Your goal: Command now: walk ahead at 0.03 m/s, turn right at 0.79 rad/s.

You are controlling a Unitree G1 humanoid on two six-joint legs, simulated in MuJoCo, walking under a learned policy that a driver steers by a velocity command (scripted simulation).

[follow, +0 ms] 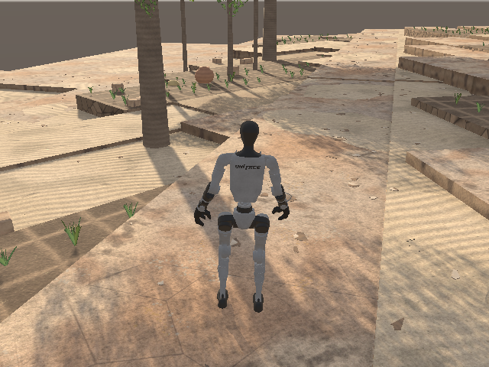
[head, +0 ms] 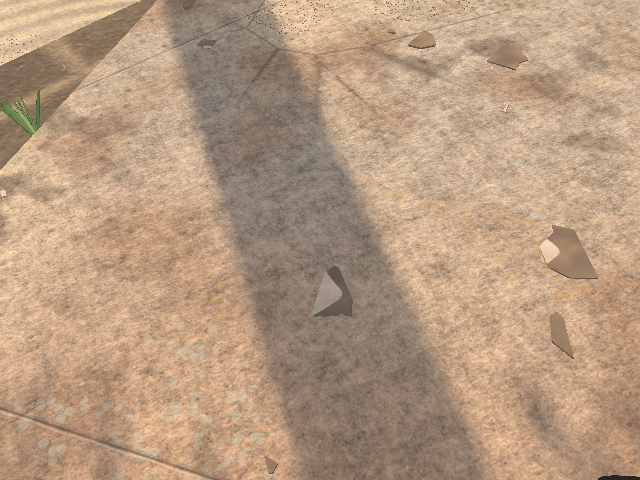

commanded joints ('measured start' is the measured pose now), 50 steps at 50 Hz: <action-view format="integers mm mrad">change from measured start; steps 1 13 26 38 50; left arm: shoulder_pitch -13 -33 -145 103 189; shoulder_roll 227 175 103 122 184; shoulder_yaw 71 64 18 32 24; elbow -92 -162 -161 -54 89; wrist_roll -9 -27 -38 46 24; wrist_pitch -41 18 -67 -89 -124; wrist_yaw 8 62 17 29 16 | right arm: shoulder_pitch -59 -64 184 -24 -131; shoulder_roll -88 -66 -194 -57 -58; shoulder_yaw -28 -14 -23 -7 41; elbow -93 -57 -2 -172 -233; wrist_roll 3 16 27 -21 -24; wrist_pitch -20 -42 -59 -43 -15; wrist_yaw -9 16 48 97 155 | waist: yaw -23 -1 -31 70 -16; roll -145 -183 222 -84 -133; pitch -102 -180 70 -8 62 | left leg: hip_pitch -304 -105 161 -534 -76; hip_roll -39 -78 216 29 -56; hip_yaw -143 -160 -668 -125 182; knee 260 -99 -779 169 -82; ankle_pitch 6 195 -455 125 248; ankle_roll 1 -60 285 81 193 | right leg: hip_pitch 282 286 -74 561 389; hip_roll -244 -138 100 -370 -232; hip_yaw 457 455 33 450 -240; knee -329 -254 23 -483 -435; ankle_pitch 490 486 -171 -295 1054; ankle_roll -192 -135 29 -123 -10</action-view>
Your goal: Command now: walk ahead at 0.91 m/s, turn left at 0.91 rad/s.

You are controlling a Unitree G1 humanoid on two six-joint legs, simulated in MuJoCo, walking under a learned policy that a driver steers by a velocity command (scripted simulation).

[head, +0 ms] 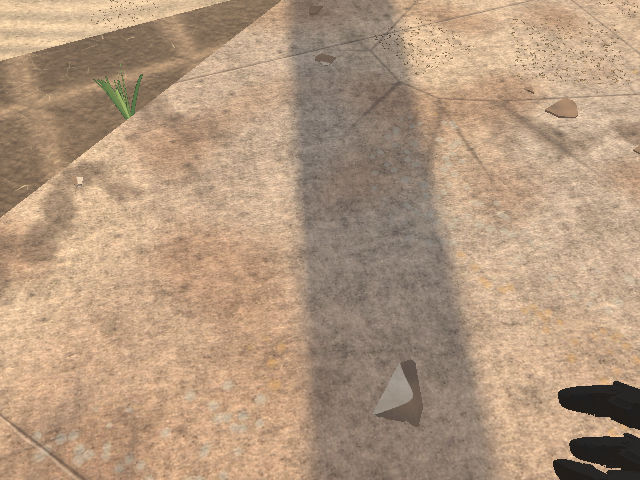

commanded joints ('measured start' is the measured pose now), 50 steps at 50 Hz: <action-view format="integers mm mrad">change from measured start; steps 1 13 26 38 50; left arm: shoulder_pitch -61 -187 -116 -379 -318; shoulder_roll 192 63 104 26 -35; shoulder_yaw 33 6 24 -4 -12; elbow -53 -174 -144 -154 -72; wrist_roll -2 -44 -8 -31 -31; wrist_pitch -5 -2 -64 51 60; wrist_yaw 6 18 -52 -10 7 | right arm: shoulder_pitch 67 194 253 351 257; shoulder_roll -42 -61 -57 17 10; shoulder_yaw -3 -26 -31 1 0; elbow -37 102 154 220 240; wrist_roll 8 59 17 39 30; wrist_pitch -13 -125 -50 13 -55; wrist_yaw -19 -100 -175 -153 -147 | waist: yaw -154 -45 37 -126 -80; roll -142 -17 16 -109 22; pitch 11 -10 -183 -157 2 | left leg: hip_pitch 360 522 626 584 428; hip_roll -145 68 -40 -31 2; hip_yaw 132 -268 -192 -127 -205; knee -59 -635 7 -201 -474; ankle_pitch -97 794 756 -83 -99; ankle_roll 78 106 -133 -166 -83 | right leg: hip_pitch -200 -804 -286 -605 -471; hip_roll -204 -74 9 -105 36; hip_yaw -37 239 247 380 247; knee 254 966 277 110 308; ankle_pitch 1409 180 1003 308 294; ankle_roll -143 -52 -216 -317 -118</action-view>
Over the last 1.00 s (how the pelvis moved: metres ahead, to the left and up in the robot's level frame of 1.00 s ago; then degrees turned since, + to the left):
0.26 0.05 -0.02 10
